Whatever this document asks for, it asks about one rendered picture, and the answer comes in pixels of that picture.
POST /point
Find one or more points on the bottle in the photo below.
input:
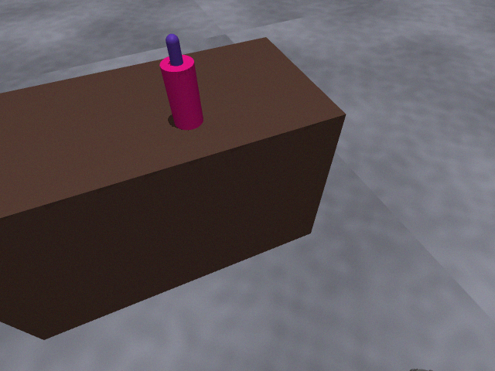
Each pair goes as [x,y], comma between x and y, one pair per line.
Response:
[179,75]

